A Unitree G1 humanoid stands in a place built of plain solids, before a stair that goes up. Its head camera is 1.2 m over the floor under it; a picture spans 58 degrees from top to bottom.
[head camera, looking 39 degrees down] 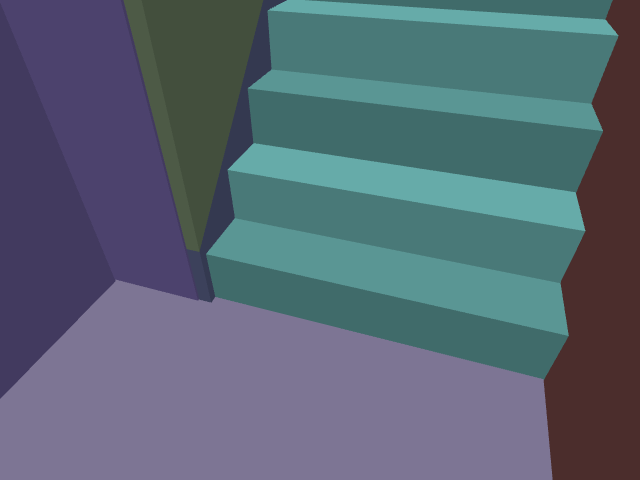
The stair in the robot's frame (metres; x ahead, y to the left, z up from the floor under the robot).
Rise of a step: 0.21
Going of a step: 0.22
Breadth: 1.16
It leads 18 degrees to the right of straight ahead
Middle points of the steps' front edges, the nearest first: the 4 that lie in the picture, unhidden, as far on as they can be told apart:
0.96 -0.15 0.21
1.17 -0.22 0.43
1.38 -0.29 0.64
1.59 -0.36 0.85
